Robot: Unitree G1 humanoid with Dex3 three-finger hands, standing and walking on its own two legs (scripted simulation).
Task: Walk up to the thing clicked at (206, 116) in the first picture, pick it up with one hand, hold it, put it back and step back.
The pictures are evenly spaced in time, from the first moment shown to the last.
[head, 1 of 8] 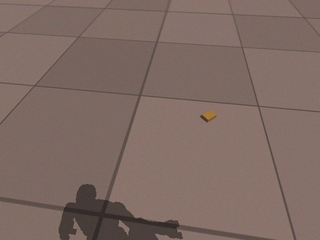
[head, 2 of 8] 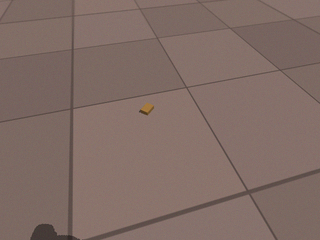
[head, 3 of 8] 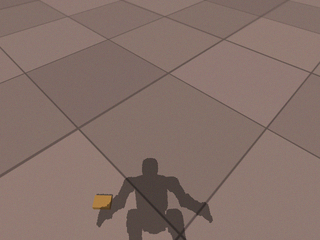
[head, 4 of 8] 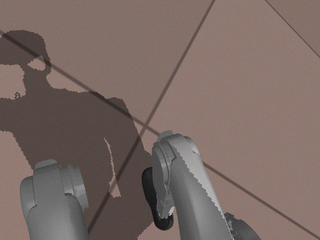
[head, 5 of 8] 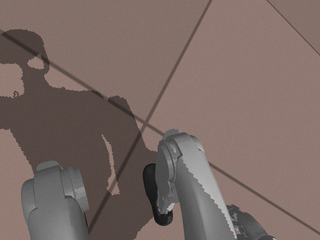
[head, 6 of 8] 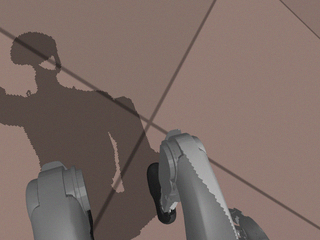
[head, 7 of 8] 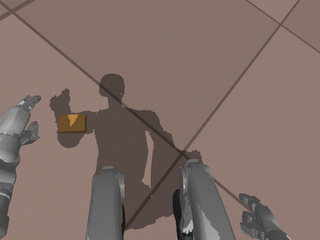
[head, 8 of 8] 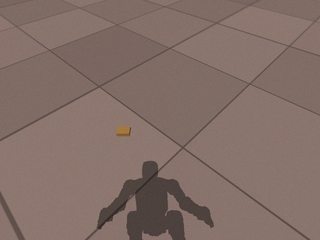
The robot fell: no
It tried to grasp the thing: yes
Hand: left
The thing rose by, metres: 0.67
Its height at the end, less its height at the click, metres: +0.00
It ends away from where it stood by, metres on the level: 0.01
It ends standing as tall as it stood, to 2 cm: yes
